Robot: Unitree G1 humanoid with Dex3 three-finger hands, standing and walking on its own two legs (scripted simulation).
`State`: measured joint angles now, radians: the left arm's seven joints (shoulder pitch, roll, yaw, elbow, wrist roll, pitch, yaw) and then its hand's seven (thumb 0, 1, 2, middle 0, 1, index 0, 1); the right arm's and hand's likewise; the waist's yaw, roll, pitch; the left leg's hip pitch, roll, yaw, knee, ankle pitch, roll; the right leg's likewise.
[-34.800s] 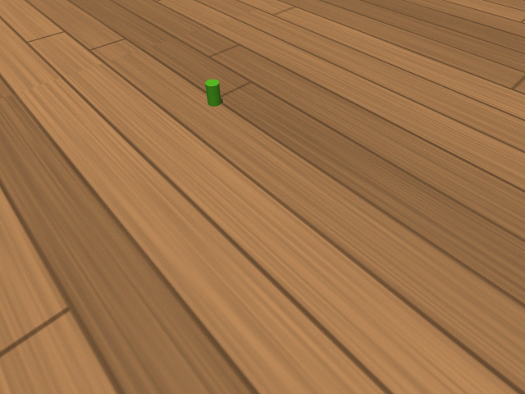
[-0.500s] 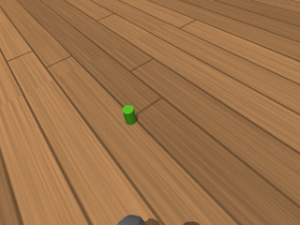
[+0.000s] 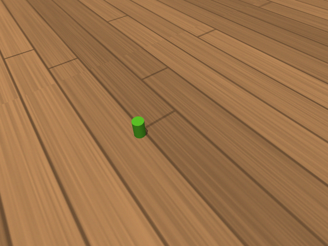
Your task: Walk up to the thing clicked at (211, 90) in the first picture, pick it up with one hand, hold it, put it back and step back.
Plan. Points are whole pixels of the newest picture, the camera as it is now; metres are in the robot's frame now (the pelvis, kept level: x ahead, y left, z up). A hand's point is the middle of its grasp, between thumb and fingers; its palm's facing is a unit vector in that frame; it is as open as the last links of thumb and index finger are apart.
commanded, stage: step back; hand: left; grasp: from the side
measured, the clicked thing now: (138, 127) +1.00 +0.21 -0.68
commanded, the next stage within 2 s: stand in 0.44 s
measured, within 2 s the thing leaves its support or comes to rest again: neither
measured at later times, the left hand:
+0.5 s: hand out of the picture +0.14 +0.29 -0.14, palm faces -0.01 -0.93 -0.35, open 7.4 cm
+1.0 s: hand out of the picture +0.12 +0.29 -0.13, palm faces -0.04 -0.94 -0.35, open 7.4 cm
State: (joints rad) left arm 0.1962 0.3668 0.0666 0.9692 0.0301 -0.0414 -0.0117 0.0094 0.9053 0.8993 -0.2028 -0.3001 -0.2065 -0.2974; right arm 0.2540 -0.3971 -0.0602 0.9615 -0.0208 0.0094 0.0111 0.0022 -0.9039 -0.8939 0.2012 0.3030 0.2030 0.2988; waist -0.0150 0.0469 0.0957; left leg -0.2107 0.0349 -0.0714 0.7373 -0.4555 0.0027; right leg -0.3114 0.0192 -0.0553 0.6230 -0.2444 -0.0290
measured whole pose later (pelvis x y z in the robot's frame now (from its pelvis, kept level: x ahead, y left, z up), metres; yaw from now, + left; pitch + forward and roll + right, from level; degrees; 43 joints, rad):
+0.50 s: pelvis +0.04 +0.03 +0.01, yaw -1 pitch -2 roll +0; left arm 0.10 0.38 0.02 1.04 0.00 -0.01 0.00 0.01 0.91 0.90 -0.20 -0.30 -0.21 -0.30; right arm 0.10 -0.34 -0.01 1.06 -0.01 0.00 0.01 0.00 -0.91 -0.89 0.20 0.30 0.20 0.30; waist 0.00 -0.01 0.09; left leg -0.25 0.04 0.01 0.59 -0.30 -0.02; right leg -0.25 -0.03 -0.01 0.57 -0.29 0.02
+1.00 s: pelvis +0.04 +0.03 +0.03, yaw -1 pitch -3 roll +0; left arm 0.09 0.35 0.00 1.14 0.01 -0.01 -0.01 0.01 0.91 0.90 -0.20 -0.30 -0.21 -0.30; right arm 0.07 -0.34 -0.01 1.13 -0.01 -0.01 0.02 0.00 -0.91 -0.89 0.20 0.30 0.20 0.30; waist 0.00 0.01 0.07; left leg -0.11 0.03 0.03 0.33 -0.17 -0.02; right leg -0.12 -0.04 -0.01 0.35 -0.18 0.03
